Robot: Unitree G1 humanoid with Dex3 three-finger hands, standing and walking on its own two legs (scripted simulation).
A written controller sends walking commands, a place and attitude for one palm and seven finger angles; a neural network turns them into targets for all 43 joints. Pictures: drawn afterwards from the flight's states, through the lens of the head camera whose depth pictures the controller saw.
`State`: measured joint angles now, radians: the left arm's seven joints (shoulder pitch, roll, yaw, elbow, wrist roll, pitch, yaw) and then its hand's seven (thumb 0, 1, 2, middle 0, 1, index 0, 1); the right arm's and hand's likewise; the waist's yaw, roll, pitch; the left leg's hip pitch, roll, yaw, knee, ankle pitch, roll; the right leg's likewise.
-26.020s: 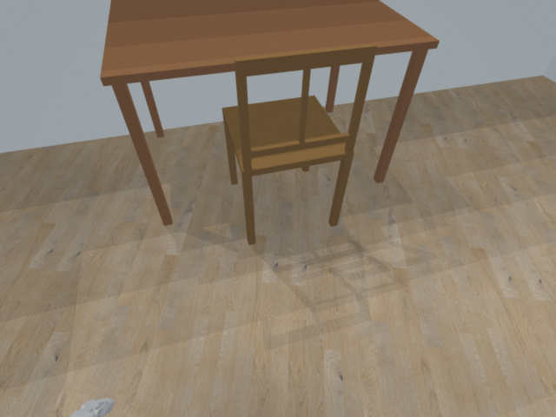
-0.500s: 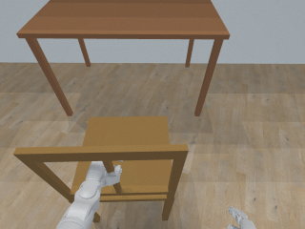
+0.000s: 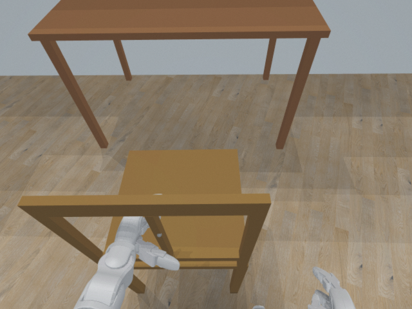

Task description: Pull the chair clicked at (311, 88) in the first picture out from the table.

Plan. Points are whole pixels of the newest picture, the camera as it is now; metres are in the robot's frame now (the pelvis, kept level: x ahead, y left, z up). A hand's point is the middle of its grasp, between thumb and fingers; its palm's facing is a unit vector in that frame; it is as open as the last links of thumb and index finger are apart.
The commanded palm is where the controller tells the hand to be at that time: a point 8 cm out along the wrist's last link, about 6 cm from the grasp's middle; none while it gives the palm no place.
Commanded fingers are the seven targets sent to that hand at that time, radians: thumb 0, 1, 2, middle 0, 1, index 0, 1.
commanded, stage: open the thumb and straighten the fingers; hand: left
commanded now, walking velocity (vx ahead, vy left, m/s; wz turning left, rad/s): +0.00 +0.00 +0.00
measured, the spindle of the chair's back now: (161, 237) +0.29 +0.11 -0.08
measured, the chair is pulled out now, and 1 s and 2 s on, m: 0.59 0.59 0.59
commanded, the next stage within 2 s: draw the fingers out of the gap in 0.14 s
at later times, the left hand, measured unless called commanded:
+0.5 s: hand (144, 263) +0.22 +0.13 -0.04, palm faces -0.07 -0.98 -0.16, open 17.5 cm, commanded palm +0.21 +0.18 -0.02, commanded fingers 0.00 -0.55 0.20 0.00 0.00 0.00 0.00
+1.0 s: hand (146, 301) +0.16 +0.12 -0.04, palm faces -0.06 -0.99 -0.16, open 17.5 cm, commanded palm +0.13 +0.16 -0.02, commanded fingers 0.00 -0.55 0.20 0.00 0.00 0.00 0.00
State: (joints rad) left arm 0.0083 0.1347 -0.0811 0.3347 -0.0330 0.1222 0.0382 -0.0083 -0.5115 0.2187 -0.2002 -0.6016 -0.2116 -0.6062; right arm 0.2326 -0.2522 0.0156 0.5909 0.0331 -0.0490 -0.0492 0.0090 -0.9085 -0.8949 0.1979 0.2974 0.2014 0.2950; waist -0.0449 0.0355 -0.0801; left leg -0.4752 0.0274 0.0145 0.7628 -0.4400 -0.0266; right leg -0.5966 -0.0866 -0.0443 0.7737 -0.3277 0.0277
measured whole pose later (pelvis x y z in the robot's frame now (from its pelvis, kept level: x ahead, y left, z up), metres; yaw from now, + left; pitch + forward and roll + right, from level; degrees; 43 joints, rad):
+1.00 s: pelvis +0.00 +0.00 -0.02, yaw +2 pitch +10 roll +0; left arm 0.57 0.18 -0.17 -0.23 0.01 0.20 0.04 -0.01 -0.54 0.20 0.00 0.00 -0.01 0.00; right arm 0.25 -0.24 0.03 0.44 0.03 -0.12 -0.10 0.01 -0.91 -0.89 0.20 0.30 0.20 0.30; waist -0.03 0.04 -0.12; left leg -0.60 0.03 -0.03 0.95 -0.53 -0.03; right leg -0.69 -0.10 -0.08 0.93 -0.41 0.02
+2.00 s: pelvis +0.01 +0.00 +0.01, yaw +2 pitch -1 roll -1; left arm 0.61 0.33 0.16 -0.46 -0.04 0.01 0.18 -0.01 0.01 0.47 -0.08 -0.12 -0.09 -0.12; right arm 0.22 -0.22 0.03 0.59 0.03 -0.14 -0.12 0.01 -0.91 -0.90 0.20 0.30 0.20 0.30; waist 0.06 0.08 -0.03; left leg -0.24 0.04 -0.03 0.70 -0.44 -0.03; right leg -0.32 -0.08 -0.10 0.68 -0.33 0.03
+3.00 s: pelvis +0.01 +0.01 +0.03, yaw -1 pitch -1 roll +0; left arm 0.46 0.37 0.39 -0.44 -0.05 -0.09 0.15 0.01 0.89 0.90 -0.21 -0.30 -0.21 -0.30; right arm 0.13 -0.23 0.00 0.61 0.02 -0.07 -0.08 0.01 -0.91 -0.89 0.20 0.30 0.20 0.30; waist 0.04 0.07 0.08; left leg -0.12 0.04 0.03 0.46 -0.32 -0.02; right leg -0.24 -0.07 -0.05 0.48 -0.21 0.04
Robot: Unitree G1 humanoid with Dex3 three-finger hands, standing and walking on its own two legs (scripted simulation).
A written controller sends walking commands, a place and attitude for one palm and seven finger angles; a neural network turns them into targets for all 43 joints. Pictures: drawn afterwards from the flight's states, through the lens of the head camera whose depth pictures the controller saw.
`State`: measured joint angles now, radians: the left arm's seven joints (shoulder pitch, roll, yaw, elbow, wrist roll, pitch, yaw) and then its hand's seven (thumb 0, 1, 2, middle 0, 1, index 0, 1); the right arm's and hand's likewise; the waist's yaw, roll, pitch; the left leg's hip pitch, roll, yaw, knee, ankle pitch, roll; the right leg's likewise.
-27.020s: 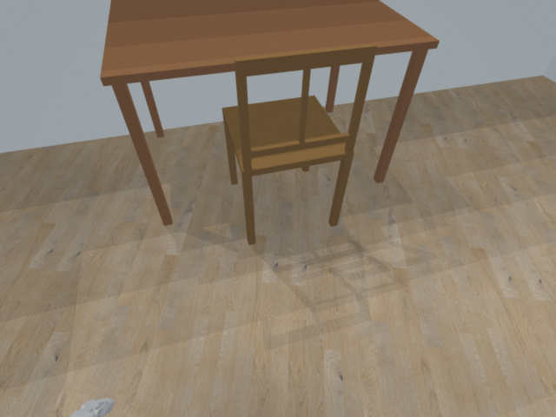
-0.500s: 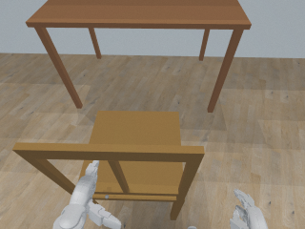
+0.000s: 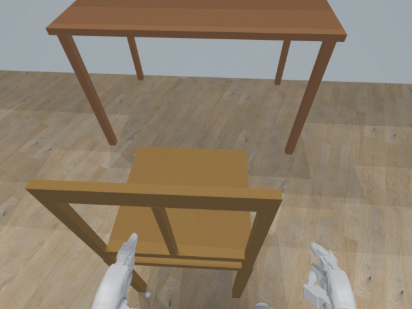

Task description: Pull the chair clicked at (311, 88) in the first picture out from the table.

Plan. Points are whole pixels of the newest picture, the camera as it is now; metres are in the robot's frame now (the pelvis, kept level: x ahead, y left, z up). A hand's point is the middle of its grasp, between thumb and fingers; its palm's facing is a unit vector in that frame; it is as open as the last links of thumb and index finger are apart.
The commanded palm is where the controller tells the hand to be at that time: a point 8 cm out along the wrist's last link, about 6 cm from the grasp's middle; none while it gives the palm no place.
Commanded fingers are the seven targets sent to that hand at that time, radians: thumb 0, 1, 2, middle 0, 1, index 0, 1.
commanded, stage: draw the hand back to the body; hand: left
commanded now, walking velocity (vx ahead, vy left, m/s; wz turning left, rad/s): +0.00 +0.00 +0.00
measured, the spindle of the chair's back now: (166, 231) +0.29 +0.10 -0.06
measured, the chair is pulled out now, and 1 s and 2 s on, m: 0.59 0.59 0.59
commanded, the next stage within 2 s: step back with the hand held close in 1.70 s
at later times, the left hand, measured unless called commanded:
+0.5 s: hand (123, 282) +0.17 +0.13 +0.07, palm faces -0.07 -0.99 -0.09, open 17.5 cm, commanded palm +0.13 +0.21 +0.08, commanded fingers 0.00 -0.55 0.20 0.00 0.00 0.00 0.00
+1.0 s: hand (35, 247) +0.19 +0.23 +0.15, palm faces +0.35 -0.84 -0.42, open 14.0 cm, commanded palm +0.14 +0.27 +0.17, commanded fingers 0.00 0.36 0.64 -0.12 -0.19 -0.12 -0.19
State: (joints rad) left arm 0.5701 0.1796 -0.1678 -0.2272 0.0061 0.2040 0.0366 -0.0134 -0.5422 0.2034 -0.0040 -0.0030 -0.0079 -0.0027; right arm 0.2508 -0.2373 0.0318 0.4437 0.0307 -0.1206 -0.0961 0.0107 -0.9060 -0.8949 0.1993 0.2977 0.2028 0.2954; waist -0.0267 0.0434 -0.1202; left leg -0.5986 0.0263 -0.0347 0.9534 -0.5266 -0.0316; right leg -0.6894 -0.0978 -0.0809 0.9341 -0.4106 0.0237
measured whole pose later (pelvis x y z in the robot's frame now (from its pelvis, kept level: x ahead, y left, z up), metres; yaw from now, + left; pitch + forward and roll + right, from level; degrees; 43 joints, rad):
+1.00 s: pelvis +0.01 +0.00 +0.03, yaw +0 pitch -1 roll -1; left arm 0.61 0.33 0.16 -0.46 -0.04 0.01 0.18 -0.01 0.01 0.47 -0.08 -0.12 -0.09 -0.12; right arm 0.22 -0.22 0.03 0.59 0.03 -0.14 -0.12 0.01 -0.91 -0.90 0.20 0.30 0.20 0.30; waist 0.06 0.08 -0.03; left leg -0.24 0.04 -0.03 0.70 -0.44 -0.03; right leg -0.32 -0.08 -0.10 0.68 -0.33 0.03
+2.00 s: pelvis +0.01 +0.01 +0.05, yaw -3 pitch -1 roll +0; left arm 0.46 0.37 0.39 -0.44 -0.05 -0.09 0.15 0.01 0.89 0.90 -0.21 -0.30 -0.21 -0.30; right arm 0.13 -0.23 0.00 0.61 0.02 -0.07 -0.08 0.01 -0.91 -0.89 0.20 0.30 0.20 0.30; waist 0.04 0.07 0.08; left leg -0.12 0.04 0.03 0.46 -0.32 -0.02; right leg -0.24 -0.07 -0.05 0.48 -0.21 0.04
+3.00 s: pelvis -0.09 +0.01 +0.03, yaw +0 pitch +0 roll +0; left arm 0.51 0.44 0.46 -0.57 -0.01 -0.22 0.19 0.01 0.88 0.90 -0.21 -0.30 -0.22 -0.30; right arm 0.19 -0.21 -0.01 0.63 0.00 -0.15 -0.09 0.01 -0.91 -0.89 0.20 0.30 0.20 0.30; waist 0.02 -0.01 0.07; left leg -0.42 0.02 -0.01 0.67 -0.24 -0.01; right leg -0.47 -0.06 -0.02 0.58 -0.11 0.03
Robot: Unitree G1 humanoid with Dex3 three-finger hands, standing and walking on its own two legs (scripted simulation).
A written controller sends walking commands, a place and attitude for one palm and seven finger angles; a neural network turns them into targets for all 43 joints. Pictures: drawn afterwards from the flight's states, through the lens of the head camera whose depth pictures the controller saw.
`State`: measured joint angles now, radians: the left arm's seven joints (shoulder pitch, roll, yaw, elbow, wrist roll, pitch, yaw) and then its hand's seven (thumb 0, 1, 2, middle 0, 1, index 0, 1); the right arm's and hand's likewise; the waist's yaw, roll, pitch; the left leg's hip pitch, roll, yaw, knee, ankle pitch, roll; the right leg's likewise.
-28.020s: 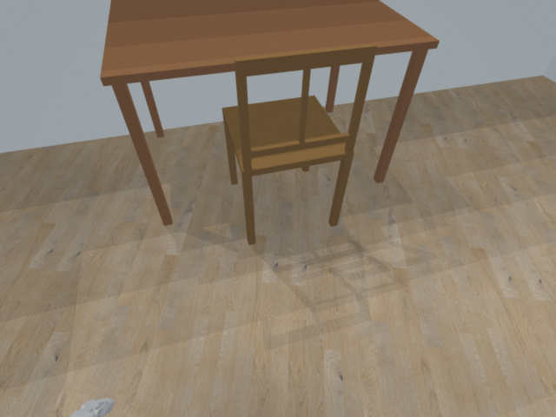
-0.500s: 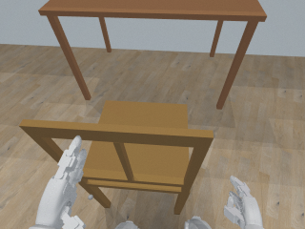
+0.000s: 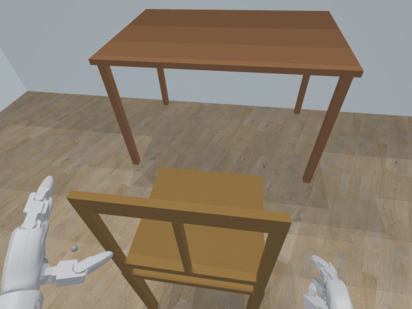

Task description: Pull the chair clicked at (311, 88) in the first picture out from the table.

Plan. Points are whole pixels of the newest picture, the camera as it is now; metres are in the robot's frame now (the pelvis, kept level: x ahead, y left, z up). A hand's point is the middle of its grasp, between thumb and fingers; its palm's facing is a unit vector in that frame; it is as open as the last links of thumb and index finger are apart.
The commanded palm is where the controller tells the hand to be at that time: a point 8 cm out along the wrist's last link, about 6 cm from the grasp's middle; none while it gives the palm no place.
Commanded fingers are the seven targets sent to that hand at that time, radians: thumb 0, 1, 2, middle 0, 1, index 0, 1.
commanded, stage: draw the hand back to the body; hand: left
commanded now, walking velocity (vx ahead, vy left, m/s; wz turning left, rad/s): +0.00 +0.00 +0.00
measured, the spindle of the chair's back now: (183, 247) +0.28 +0.10 -0.09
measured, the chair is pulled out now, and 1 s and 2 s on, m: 0.59 0.59 0.59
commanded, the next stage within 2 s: step back with the hand held close in 0.70 s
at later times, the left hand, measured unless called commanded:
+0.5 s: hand (48, 200) +0.21 +0.26 +0.18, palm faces +0.48 -0.75 -0.45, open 7.8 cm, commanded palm +0.16 +0.30 +0.19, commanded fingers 0.00 0.90 0.90 -0.20 -0.30 -0.20 -0.30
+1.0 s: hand (50, 197) +0.22 +0.26 +0.18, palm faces +0.41 -0.77 -0.48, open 7.4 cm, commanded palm +0.15 +0.30 +0.20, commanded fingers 0.00 0.90 0.90 -0.20 -0.30 -0.20 -0.30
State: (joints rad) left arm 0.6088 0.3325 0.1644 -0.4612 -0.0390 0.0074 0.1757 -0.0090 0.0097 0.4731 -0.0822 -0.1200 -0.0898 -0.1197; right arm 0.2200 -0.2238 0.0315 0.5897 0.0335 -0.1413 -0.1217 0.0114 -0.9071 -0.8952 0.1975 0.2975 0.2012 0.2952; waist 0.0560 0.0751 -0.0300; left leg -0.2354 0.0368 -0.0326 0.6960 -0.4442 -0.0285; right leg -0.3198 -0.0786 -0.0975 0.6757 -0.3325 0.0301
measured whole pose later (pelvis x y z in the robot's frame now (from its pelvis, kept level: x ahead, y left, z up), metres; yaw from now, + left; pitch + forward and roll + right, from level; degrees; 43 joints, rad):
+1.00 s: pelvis +0.00 +0.00 +0.02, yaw -3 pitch -1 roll +0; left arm 0.46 0.37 0.39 -0.44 -0.05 -0.09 0.15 0.01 0.89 0.90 -0.21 -0.30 -0.21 -0.30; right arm 0.13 -0.23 0.00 0.61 0.02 -0.07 -0.08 0.01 -0.91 -0.89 0.20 0.30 0.20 0.30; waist 0.04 0.07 0.08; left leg -0.12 0.04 0.03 0.46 -0.32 -0.02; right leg -0.24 -0.07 -0.05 0.48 -0.21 0.04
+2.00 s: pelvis -0.10 +0.01 +0.00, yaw +0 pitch +0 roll +0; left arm 0.51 0.44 0.46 -0.57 -0.01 -0.22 0.19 0.01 0.88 0.90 -0.21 -0.30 -0.22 -0.30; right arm 0.19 -0.21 -0.01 0.63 0.00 -0.15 -0.09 0.01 -0.91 -0.89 0.20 0.30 0.20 0.30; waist 0.02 -0.01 0.07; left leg -0.42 0.02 -0.01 0.67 -0.24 -0.01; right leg -0.47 -0.06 -0.02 0.58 -0.11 0.03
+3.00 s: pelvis -0.25 -0.05 +0.01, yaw -2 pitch -3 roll -2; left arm 0.61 0.47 0.44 -0.61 -0.04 -0.22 0.15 0.01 0.88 0.90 -0.21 -0.30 -0.22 -0.30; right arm 0.22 -0.18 0.00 0.65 0.02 -0.16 -0.05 0.01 -0.91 -0.89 0.20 0.30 0.20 0.30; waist 0.01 0.01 0.05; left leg -0.38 0.09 -0.01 0.65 -0.30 -0.03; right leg -0.28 0.00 -0.08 0.57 -0.23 0.00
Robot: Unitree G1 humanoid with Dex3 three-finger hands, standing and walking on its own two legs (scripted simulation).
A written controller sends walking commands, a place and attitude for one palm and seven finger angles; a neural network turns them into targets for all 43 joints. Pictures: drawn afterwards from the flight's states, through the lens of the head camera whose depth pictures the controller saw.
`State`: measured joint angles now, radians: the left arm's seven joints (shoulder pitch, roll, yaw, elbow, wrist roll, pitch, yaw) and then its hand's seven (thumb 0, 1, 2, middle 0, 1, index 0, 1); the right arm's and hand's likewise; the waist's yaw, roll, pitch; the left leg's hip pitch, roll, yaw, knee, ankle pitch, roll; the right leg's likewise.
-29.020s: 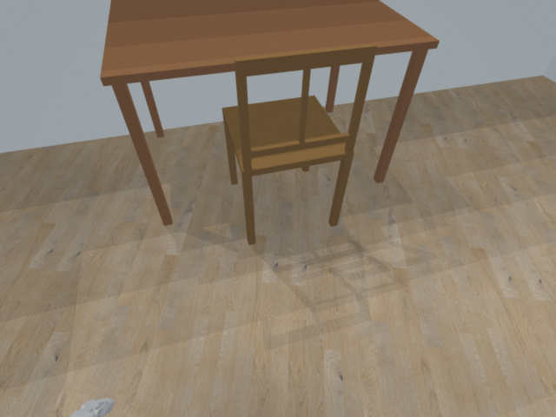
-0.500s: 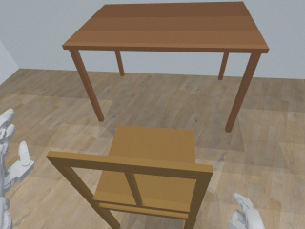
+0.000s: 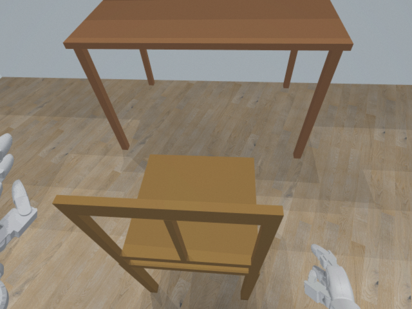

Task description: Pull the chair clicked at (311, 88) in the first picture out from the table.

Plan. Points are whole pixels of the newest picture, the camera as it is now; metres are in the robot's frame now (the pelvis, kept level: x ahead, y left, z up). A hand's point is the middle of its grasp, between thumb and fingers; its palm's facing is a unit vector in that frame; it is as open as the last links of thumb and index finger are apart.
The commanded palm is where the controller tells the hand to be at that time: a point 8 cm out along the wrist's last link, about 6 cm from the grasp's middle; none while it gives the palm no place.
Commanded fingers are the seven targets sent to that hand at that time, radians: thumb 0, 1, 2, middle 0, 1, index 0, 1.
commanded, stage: step back with the hand held close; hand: left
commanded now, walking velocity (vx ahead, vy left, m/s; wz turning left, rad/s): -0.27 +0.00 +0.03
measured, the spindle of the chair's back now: (177, 240) +0.28 +0.11 -0.11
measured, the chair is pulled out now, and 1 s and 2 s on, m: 0.59 0.59 0.59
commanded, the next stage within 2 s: stop stepping back and stand still in 1.72 s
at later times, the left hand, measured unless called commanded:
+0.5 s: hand (1, 276) +0.13 +0.27 +0.15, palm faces +0.47 -0.74 -0.48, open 7.4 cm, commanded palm +0.07 +0.30 +0.18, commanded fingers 0.00 0.90 0.90 -0.20 -0.30 -0.20 -0.30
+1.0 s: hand out of the picture +0.10 +0.27 +0.17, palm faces +0.51 -0.70 -0.51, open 7.4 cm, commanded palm +0.03 +0.31 +0.18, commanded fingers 0.00 0.90 0.90 -0.20 -0.30 -0.20 -0.30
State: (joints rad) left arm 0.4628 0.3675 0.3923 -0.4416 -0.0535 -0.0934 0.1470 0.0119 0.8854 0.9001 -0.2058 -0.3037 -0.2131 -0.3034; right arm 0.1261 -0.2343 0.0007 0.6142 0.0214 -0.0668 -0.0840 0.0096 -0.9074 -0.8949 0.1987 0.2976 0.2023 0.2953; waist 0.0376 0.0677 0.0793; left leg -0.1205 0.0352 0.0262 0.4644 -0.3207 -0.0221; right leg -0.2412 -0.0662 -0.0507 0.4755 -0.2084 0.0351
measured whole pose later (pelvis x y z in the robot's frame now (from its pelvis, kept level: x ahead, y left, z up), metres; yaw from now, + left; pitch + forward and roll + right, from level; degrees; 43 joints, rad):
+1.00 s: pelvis -0.10 +0.00 -0.02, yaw +3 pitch +0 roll +0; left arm 0.51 0.44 0.46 -0.57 -0.01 -0.22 0.19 0.01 0.88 0.90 -0.21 -0.30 -0.22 -0.30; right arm 0.19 -0.21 -0.01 0.63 0.00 -0.15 -0.09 0.01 -0.91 -0.89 0.20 0.30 0.20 0.30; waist 0.02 -0.01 0.07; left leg -0.42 0.02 -0.01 0.67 -0.24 -0.01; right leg -0.47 -0.06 -0.02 0.58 -0.11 0.03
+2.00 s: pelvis -0.24 -0.07 -0.01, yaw +1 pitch -3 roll -2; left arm 0.61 0.47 0.44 -0.61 -0.04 -0.22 0.15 0.01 0.88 0.90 -0.21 -0.30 -0.22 -0.30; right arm 0.22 -0.18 0.00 0.65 0.02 -0.16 -0.05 0.01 -0.91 -0.89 0.20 0.30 0.20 0.30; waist 0.01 0.01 0.05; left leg -0.38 0.09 -0.01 0.65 -0.30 -0.03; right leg -0.28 0.00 -0.08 0.57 -0.23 0.00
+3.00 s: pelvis -0.29 -0.07 +0.00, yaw +0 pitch +0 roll -1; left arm 0.58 0.45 0.43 -0.43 -0.06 -0.18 0.13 0.01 0.88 0.90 -0.21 -0.30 -0.22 -0.30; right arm 0.19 -0.20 0.00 0.63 0.03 -0.12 -0.05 0.01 -0.91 -0.89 0.20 0.30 0.20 0.30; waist 0.01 0.03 0.02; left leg -0.24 0.02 0.05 0.45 -0.21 0.02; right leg -0.13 -0.02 -0.07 0.39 -0.26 0.01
